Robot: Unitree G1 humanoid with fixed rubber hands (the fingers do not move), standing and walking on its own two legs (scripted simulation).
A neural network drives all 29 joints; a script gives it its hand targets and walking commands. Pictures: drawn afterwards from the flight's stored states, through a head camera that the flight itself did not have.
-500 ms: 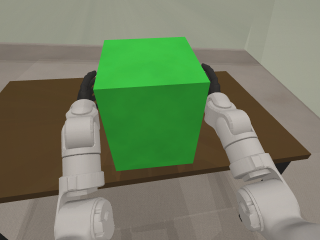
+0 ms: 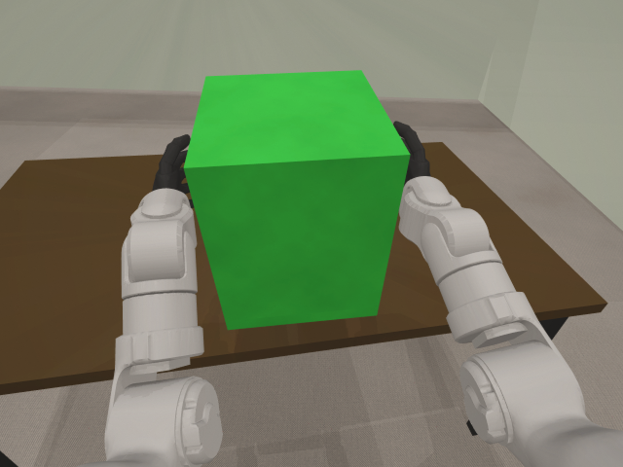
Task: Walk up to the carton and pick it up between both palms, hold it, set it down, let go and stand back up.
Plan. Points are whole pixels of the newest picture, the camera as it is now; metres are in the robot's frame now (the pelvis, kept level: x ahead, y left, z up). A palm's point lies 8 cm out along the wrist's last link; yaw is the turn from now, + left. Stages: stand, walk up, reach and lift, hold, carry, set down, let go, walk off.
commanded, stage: hold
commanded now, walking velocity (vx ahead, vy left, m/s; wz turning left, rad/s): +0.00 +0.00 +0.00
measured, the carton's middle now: (294, 200) +0.39 +0.01 +0.20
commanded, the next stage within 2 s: none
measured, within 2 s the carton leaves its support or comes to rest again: neither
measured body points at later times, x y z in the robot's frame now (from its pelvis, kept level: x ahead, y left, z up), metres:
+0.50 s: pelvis +0.00 +0.00 +0.00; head -0.06 +0.03 +0.44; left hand +0.38 +0.16 +0.23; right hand +0.38 -0.13 +0.24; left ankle +0.02 +0.12 -0.75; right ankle +0.01 -0.12 -0.75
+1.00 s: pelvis -0.01 +0.00 +0.00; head -0.07 +0.02 +0.45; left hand +0.38 +0.16 +0.23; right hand +0.38 -0.14 +0.24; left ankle +0.02 +0.12 -0.75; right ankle +0.01 -0.12 -0.75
